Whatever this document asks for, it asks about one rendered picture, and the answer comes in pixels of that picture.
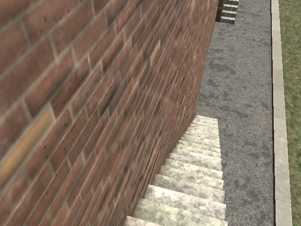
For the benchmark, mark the stairs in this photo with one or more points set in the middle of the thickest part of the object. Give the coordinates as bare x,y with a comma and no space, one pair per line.
188,191
229,11

